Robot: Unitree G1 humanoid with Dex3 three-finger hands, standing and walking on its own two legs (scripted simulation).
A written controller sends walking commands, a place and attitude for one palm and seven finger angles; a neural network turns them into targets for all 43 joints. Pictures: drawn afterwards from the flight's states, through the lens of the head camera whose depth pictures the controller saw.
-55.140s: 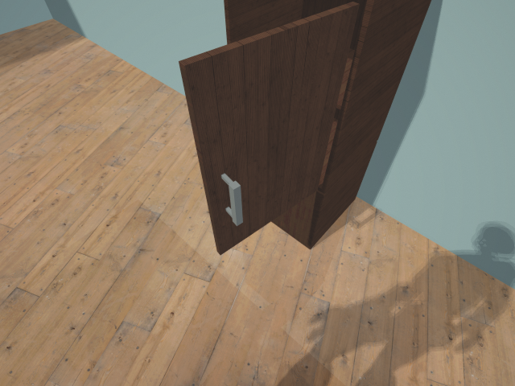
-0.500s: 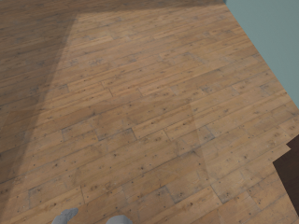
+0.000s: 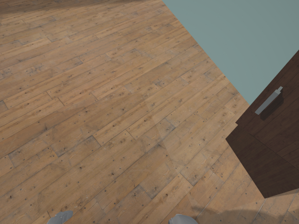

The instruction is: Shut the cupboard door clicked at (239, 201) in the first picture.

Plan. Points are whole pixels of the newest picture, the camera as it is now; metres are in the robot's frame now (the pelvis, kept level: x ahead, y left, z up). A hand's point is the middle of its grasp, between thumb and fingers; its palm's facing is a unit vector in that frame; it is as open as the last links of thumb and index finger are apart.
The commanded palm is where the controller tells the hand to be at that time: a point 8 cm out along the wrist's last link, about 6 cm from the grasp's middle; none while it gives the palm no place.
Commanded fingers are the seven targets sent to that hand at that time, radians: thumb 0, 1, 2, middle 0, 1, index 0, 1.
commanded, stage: turn to face it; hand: left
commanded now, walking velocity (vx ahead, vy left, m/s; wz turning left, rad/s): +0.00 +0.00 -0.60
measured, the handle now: (268, 100) +0.61 -0.47 -0.09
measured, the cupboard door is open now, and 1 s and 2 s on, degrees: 23 23 23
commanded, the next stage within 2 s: take the last steps up to it in 1.10 s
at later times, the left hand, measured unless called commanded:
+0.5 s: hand (96, 210) +0.17 +0.17 -0.19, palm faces -0.25 -0.95 -0.20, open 7.4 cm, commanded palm none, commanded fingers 0.00 0.90 0.90 -0.20 -0.30 -0.20 -0.30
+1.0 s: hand (126, 186) +0.24 +0.09 -0.16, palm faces -0.53 -0.81 -0.26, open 7.4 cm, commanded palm none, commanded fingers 0.00 0.90 0.90 -0.20 -0.30 -0.20 -0.30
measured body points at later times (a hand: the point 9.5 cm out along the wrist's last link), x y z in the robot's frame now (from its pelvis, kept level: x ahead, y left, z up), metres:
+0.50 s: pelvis +0.03 +0.00 -0.02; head +0.09 +0.00 +0.43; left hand +0.18 +0.22 -0.17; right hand +0.06 -0.29 -0.14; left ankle +0.08 +0.10 -0.74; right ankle -0.03 -0.14 -0.73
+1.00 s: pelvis +0.05 -0.03 -0.01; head +0.08 -0.07 +0.44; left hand +0.27 +0.13 -0.14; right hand -0.05 -0.29 -0.15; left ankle +0.10 +0.08 -0.69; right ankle -0.04 -0.12 -0.74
